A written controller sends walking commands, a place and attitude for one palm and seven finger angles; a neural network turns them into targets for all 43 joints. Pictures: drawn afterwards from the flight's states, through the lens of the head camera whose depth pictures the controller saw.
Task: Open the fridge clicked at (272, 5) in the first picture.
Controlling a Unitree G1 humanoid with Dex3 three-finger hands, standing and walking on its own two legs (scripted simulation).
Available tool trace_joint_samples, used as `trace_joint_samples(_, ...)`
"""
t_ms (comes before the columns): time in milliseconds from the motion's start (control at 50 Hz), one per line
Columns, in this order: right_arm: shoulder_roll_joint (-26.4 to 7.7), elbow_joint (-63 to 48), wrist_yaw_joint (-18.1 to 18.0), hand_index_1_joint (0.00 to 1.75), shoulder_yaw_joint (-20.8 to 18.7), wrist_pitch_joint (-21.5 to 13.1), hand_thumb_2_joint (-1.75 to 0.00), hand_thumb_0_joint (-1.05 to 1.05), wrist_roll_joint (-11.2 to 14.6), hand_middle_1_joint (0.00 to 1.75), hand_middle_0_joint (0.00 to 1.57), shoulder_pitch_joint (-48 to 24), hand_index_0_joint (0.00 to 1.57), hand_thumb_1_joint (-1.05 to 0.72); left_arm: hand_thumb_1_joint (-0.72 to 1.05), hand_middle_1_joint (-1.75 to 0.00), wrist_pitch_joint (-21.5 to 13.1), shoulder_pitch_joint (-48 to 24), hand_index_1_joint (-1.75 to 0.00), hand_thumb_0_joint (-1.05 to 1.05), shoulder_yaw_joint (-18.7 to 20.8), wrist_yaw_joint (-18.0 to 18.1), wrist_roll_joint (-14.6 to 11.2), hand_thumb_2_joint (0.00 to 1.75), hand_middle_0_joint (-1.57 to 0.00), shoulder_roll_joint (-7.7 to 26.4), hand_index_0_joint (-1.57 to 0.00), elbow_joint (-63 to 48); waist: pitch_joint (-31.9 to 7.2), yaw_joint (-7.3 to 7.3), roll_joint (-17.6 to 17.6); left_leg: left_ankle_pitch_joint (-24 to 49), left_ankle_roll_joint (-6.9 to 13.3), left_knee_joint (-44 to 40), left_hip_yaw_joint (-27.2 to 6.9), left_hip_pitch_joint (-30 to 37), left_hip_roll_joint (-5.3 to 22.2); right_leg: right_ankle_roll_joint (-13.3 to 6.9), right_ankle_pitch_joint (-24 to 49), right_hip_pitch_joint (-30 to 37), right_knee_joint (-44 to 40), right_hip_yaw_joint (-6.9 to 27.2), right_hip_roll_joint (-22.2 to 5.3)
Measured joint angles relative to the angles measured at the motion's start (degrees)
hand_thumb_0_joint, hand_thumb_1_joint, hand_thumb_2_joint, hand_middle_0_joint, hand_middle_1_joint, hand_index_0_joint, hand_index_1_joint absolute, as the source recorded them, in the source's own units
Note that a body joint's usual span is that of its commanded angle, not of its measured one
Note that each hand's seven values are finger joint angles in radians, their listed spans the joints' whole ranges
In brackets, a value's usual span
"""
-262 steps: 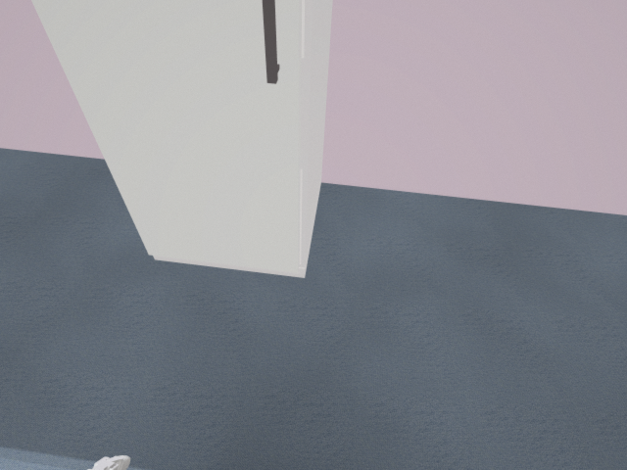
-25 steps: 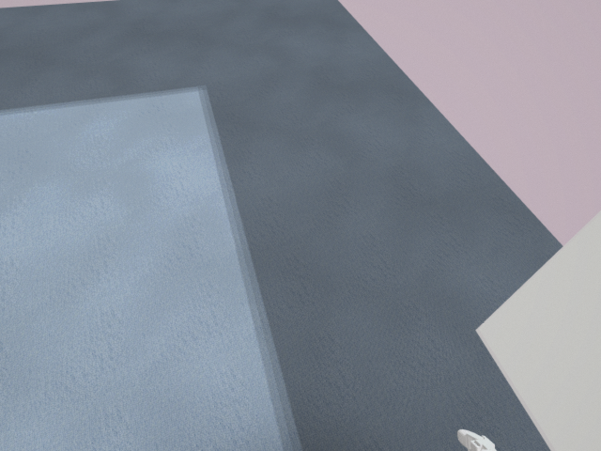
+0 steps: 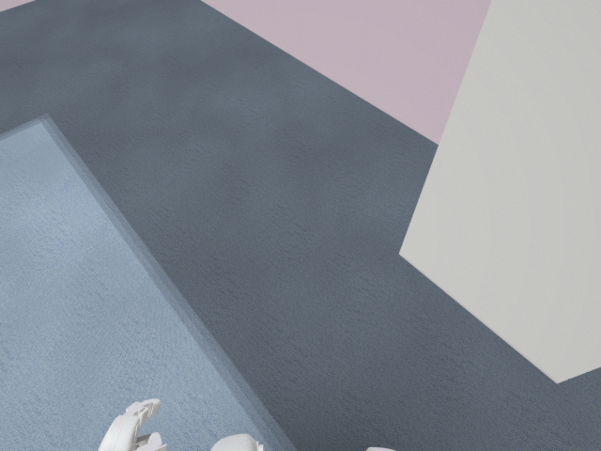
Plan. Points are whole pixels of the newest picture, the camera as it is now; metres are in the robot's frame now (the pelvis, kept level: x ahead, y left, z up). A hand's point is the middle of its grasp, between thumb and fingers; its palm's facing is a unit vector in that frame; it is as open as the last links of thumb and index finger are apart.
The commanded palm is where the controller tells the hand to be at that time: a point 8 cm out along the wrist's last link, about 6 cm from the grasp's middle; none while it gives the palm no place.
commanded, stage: turn to face it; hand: right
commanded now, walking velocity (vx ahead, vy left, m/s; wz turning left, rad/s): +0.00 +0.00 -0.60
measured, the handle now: out of the picture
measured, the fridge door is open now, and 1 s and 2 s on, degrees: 0 0 0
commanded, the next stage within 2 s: take the last steps up to it in 1.28 s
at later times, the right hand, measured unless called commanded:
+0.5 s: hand out of the picture +0.06 -0.18 -0.13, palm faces +0.30 +0.91 -0.28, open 7.4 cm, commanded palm none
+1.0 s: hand out of the picture -0.04 -0.25 -0.15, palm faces +0.58 +0.78 -0.23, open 7.4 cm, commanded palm none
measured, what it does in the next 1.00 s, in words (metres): steps on the spot, turning right: left foot, then right foot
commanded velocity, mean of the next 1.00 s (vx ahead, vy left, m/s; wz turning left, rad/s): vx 0.00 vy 0.00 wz -0.54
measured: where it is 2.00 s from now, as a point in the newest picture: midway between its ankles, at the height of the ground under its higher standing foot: outside the picture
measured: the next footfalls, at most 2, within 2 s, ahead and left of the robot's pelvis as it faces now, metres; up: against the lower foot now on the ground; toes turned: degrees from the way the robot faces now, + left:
left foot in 0.32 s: +0.10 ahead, +0.14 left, +0.00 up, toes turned -8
right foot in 0.72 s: +0.02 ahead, -0.11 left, +0.00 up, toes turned -34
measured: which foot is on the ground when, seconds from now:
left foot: up 0.00-0.30, down 0.32-0.72, up 0.74-1.00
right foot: down 0.00-0.32, up 0.34-0.70, down 0.72-1.00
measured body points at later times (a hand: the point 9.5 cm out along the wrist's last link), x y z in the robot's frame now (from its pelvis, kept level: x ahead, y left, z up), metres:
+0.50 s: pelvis +0.03 +0.04 +0.01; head +0.06 +0.06 +0.46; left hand +0.18 +0.27 -0.14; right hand +0.05 -0.23 -0.11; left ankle +0.06 +0.14 -0.72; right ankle -0.04 -0.08 -0.64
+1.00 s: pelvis +0.01 -0.02 +0.02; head +0.02 -0.06 +0.47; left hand +0.22 +0.14 -0.11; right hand -0.08 -0.29 -0.13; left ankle +0.09 +0.14 -0.64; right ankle -0.02 -0.08 -0.72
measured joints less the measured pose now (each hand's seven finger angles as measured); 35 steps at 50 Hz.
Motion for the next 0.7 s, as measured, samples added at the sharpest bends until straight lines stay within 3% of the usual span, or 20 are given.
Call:
trace_joint_samples(60, -0.7, -0.1, 0.2, 0.30, -0.6, 0.3, -0.90, 0.01, 0.1, 0.30, 0.20, -1.4, 0.20, -0.91, 0.91, -0.30, -0.2, 0.5, -0.29, 0.00, -0.3, 0.8, 0.3, 0.90, -0.20, -0.3, -0.20, -0.2, -0.3, 0.25, -0.8, 3.2, -0.5, 4.6, -2.5, -3.9, -1.7, 0.4, 1.4, 1.4, -2.9, 2.2, 0.3)
trace_joint_samples(120, -0.6, -1.6, 0.6, 0.30, -0.6, -0.2, -0.90, 0.01, 0.1, 0.30, 0.20, -2.9, 0.20, -0.91, 0.90, -0.30, 0.1, 1.1, -0.29, 0.00, -0.5, 0.8, 0.4, 0.89, -0.20, -0.5, -0.20, 0.2, -0.7, 0.37, -1.8, 6.0, -0.8, 1.7, -4.2, -5.3, -2.5, 0.2, 3.0, 2.7, -5.5, 4.2, 1.0)
trace_joint_samples(220, 0.6, -3.9, 0.6, 0.30, -0.1, -0.7, -0.90, 0.01, 0.2, 0.30, 0.20, -5.5, 0.20, -0.91, 0.90, -0.30, 0.8, 2.4, -0.30, 0.00, -0.4, 0.5, 0.6, 0.89, -0.20, -0.9, -0.20, 0.9, -1.5, 1.34, -3.5, 7.1, -0.7, -7.5, -5.6, -3.7, -4.1, 0.9, 3.7, 3.1, -6.5, 7.6, 2.0)
trace_joint_samples(300, 1.8, -5.8, 0.7, 0.30, 0.8, -2.1, -0.90, 0.01, 0.4, 0.30, 0.20, -6.2, 0.20, -0.91, 0.90, -0.30, 1.6, 3.7, -0.30, 0.00, 0.1, 0.4, 0.5, 0.89, -0.20, -0.8, -0.20, 1.2, -2.4, 2.13, -5.0, 13.1, -0.1, -22.2, -4.9, 2.5, -5.9, 2.3, 2.1, 1.7, -3.2, 10.5, 2.8)
trace_joint_samples(340, 2.7, -6.4, 0.5, 0.30, 1.5, -3.2, -0.90, 0.01, -0.1, 0.30, 0.20, -6.1, 0.20, -0.91, 0.90, -0.30, 1.9, 4.2, -0.30, 0.00, 0.7, 0.3, 0.2, 0.89, -0.20, -0.2, -0.20, 1.4, -2.6, 2.38, -6.3, 15.2, 3.0, -24.1, -3.2, 3.7, -5.9, 2.7, -3.0, -1.4, 4.1, 10.9, 3.1)
trace_joint_samples(380, 3.9, -6.7, 0.4, 0.30, 2.1, -3.4, -0.90, 0.00, -0.3, 0.30, 0.20, -5.7, 0.20, -0.91, 0.90, -0.30, 2.6, 4.7, -0.30, 0.00, 1.4, 0.3, 0.3, 0.89, -0.20, 0.3, -0.20, 1.9, -2.6, 2.53, -6.8, 13.7, 4.7, -23.4, -1.4, 4.5, -4.9, 2.9, -8.3, -5.4, 16.1, 9.7, 3.7)
trace_joint_samples(420, 4.8, -6.6, 0.2, 0.30, 2.4, -3.3, -0.90, 0.00, -0.3, 0.30, 0.21, -4.9, 0.20, -0.91, 0.90, -0.30, 3.1, 4.9, -0.29, 0.00, 1.7, -0.1, 0.5, 0.89, -0.20, 0.8, -0.20, 2.4, -2.6, 2.51, -6.9, 13.7, 5.1, -24.9, -0.1, 6.1, -4.0, 3.5, -7.2, -8.4, 25.6, 7.6, 3.1)
trace_joint_samples(480, 5.4, -5.8, -0.1, 0.30, 2.8, -3.1, -0.90, 0.00, -0.5, 0.30, 0.21, -3.7, 0.20, -0.90, 0.91, -0.30, 3.4, 5.0, -0.29, 0.00, 1.8, -0.6, 0.6, 0.90, -0.20, 1.1, -0.20, 2.8, -2.4, 2.77, -6.3, 14.5, 4.8, -27.4, 1.9, 8.3, -2.8, 4.6, -4.5, -9.9, 30.0, 5.2, 1.3)
trace_joint_samples(580, 5.1, -4.3, 0.0, 0.30, 2.8, -2.9, -0.90, 0.00, -0.7, 0.30, 0.21, -2.2, 0.20, -0.90, 0.91, -0.30, 3.9, 4.6, -0.29, 0.00, 1.4, -0.9, 0.4, 0.90, -0.20, 0.7, -0.19, 3.3, -1.7, 2.35, -4.6, 14.6, 4.1, -28.9, 5.4, 10.1, -0.9, 5.5, -4.7, -7.7, 21.8, 2.9, -0.9)
trace_joint_samples(660, 3.8, -3.3, 0.2, 0.30, 2.1, -2.5, -0.90, 0.01, -0.9, 0.30, 0.21, -1.1, 0.21, -0.90, 0.91, -0.30, 3.5, 3.6, -0.29, 0.00, 0.7, -0.9, 0.1, 0.90, -0.20, 0.2, -0.19, 3.1, -1.1, 1.20, -3.0, 13.3, 2.9, -26.9, 8.0, 10.0, 0.9, 4.8, -4.9, -3.7, 10.5, 0.3, -1.5)
trace_joint_samples(700, 2.7, -2.7, 0.3, 0.30, 1.5, -2.2, -0.90, 0.01, -0.7, 0.30, 0.21, -0.5, 0.21, -0.90, 0.91, -0.30, 2.9, 3.3, -0.29, 0.00, 0.4, -0.9, 0.1, 0.90, -0.20, 0.0, -0.19, 2.5, -1.0, 0.81, -2.2, 11.8, 1.8, -24.3, 9.2, 9.4, 2.0, 4.1, -1.6, -0.7, 3.0, -1.0, -1.3)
